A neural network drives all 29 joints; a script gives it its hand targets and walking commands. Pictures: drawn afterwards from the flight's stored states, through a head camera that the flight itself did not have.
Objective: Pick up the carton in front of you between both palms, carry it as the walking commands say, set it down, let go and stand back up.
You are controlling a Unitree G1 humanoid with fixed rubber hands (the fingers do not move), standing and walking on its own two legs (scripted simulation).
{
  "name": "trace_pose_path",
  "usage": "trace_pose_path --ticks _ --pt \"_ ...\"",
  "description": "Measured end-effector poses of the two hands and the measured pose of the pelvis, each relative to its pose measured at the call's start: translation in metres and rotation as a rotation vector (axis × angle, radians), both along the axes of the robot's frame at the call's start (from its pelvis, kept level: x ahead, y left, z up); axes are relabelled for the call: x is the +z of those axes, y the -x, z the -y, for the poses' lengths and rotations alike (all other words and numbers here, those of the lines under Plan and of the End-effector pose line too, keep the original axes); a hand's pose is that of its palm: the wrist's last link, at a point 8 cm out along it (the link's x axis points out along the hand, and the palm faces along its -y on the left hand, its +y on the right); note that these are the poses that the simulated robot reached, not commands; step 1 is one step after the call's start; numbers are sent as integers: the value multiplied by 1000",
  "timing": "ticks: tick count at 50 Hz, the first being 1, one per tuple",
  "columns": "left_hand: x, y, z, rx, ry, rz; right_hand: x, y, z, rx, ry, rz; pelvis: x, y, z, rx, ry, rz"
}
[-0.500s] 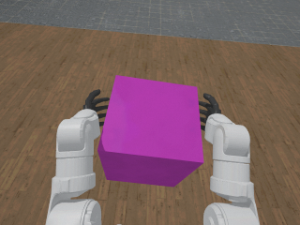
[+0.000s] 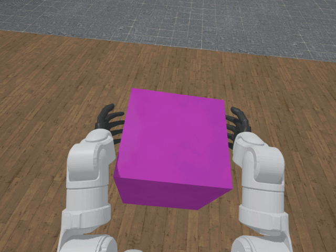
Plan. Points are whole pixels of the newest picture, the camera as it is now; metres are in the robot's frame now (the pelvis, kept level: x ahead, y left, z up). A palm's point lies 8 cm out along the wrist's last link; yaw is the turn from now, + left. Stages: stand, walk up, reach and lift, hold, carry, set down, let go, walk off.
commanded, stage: carry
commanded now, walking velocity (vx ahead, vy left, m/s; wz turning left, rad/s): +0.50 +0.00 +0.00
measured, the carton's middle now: (168, 156) +0.34 +0.02 +0.02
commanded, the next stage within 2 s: none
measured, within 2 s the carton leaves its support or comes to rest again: neither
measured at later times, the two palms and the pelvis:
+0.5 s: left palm (132, 53) +0.69 +0.16 +0.07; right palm (222, 63) +0.67 -0.14 +0.07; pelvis +0.34 +0.03 -0.03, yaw -1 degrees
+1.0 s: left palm (148, 18) +1.00 +0.15 +0.05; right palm (214, 23) +1.01 -0.15 +0.04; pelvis +0.67 -0.01 -0.05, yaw +0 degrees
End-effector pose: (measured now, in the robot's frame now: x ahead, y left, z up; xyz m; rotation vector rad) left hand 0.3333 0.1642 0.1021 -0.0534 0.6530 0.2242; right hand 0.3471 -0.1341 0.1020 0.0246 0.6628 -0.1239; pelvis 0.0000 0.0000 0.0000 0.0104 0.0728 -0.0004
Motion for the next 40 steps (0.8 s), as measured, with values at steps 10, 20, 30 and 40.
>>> trace_pose_path --ticks 10,20,30,40 --pt "8 -129 -1 21 20 5 -5 -120 0 -35 -45 -1 12 -130 -3 -7 -25 -30" --pt "-4 -301 -5 -76 3 102 -7 -274 -6 -78 23 91 -32 -288 -24 -21 5 -5" --pt "-34 -417 3 -86 38 -33 -35 -378 2 -132 17 -56 -19 -402 -34 -26 33 -14" --pt "-19 -559 14 -63 24 97 -20 -530 12 -102 18 64 -35 -545 -12 -11 11 -27"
